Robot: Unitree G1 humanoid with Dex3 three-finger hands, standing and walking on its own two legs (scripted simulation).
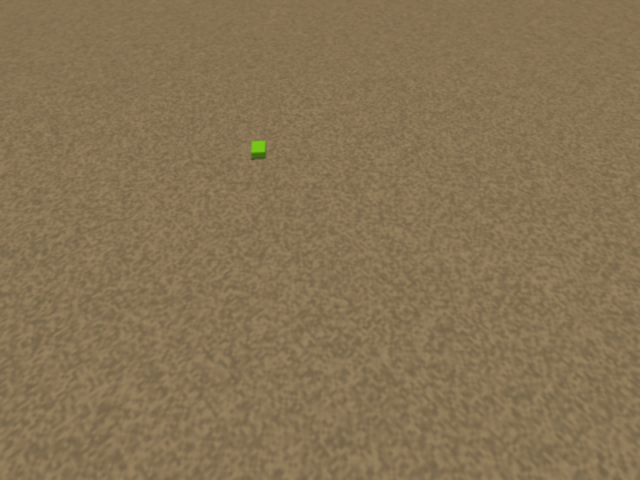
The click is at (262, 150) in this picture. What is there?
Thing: flat box
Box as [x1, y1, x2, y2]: [251, 141, 265, 157]
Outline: 252,141 252,157 265,156 265,141
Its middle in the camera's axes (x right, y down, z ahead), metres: -0.30 -0.44 +2.01
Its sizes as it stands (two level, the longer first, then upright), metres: 0.096 0.070 0.033
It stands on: the floor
